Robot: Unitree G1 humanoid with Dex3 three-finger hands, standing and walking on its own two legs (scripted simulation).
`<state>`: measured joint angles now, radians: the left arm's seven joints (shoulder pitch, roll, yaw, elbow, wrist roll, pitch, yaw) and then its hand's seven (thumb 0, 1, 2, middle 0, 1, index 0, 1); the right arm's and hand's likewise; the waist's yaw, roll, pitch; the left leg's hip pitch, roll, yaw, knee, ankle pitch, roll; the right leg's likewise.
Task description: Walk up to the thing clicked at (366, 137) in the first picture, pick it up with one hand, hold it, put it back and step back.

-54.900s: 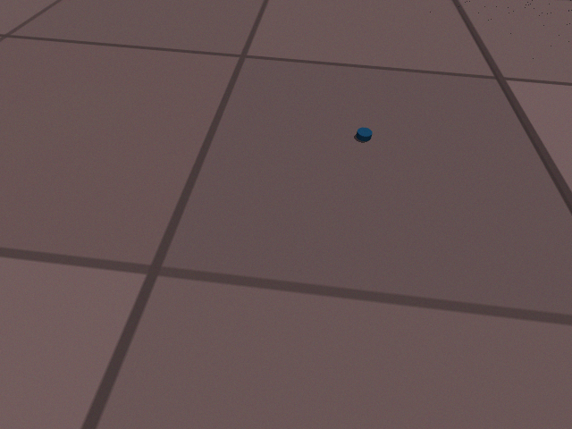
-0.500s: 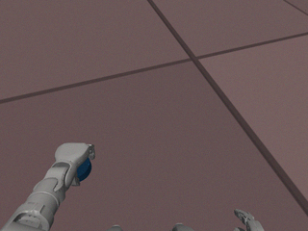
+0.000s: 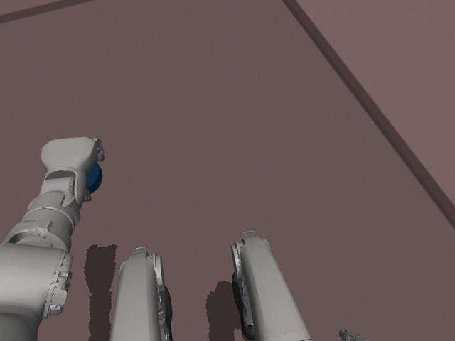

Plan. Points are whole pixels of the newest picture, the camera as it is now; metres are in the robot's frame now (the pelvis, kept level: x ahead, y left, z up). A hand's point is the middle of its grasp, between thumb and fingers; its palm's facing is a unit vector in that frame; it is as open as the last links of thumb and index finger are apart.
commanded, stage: crouch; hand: left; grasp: from above
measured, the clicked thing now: (78, 174) +0.45 +0.23 -0.16
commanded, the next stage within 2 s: lower in 1.34 s
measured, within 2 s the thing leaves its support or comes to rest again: neither
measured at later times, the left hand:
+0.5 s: hand (107, 180) +0.48 +0.21 -0.30, palm faces -0.45 -0.02 -0.89, open 9.8 cm
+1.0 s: hand (117, 181) +0.50 +0.20 -0.36, palm faces -0.46 -0.02 -0.89, open 9.8 cm
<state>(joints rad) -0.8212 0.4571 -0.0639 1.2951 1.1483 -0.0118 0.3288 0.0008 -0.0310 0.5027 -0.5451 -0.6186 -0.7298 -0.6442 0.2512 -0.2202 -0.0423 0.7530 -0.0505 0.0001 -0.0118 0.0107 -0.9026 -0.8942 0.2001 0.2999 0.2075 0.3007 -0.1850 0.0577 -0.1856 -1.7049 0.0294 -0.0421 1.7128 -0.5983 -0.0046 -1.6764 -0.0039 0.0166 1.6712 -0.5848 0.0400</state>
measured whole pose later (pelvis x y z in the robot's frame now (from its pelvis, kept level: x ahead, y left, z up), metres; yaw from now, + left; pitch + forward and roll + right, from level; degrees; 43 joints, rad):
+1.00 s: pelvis -0.01 -0.01 -0.19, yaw -4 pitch +35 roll -7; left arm -1.11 0.70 0.04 1.55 1.25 -0.10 0.39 0.00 -0.03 0.50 -0.55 -0.60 -0.74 -0.63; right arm 0.19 -0.26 0.09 0.73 -0.15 -0.04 0.12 0.01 -0.91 -0.90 0.20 0.30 0.21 0.30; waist -0.32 0.00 -0.03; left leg -2.30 0.01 -0.15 2.35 -0.68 -0.03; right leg -2.25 0.03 -0.03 2.28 -0.65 0.05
